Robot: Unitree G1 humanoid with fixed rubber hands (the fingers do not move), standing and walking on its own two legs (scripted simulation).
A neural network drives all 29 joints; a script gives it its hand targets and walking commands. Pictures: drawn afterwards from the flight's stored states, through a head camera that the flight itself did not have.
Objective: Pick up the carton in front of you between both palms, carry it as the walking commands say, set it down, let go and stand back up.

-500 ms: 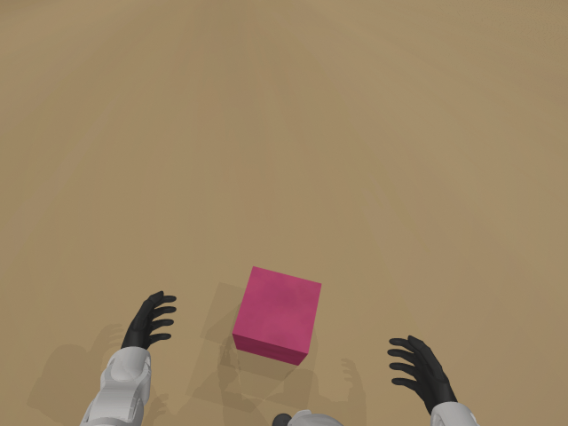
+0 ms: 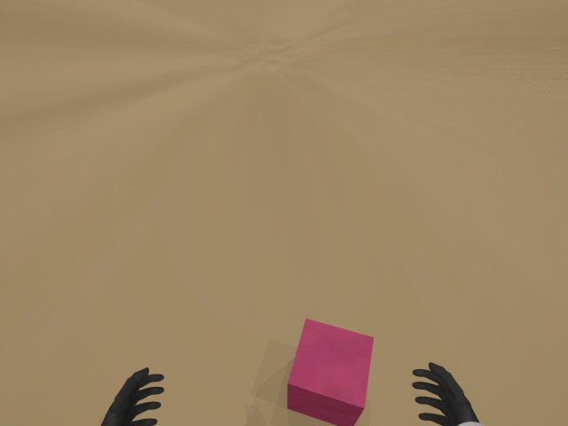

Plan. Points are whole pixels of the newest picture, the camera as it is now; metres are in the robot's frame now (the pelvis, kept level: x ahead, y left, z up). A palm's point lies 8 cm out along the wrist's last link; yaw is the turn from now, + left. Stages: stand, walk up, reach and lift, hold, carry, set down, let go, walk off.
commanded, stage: let go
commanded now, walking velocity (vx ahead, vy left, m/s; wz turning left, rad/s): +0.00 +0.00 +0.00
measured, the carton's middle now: (328, 374) +0.42 -0.12 -0.65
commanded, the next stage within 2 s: stand in 0.20 s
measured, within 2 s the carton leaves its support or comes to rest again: neither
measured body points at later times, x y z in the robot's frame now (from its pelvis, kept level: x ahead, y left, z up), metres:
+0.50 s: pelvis +0.00 -0.06 +0.00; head +0.01 -0.09 +0.45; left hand +0.12 +0.25 -0.07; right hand +0.16 -0.33 -0.11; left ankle -0.06 +0.04 -0.74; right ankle +0.00 -0.13 -0.74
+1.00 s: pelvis +0.02 -0.08 +0.01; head +0.02 -0.10 +0.45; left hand +0.10 +0.24 -0.09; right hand +0.16 -0.38 -0.11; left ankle -0.05 +0.04 -0.74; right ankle +0.00 -0.13 -0.74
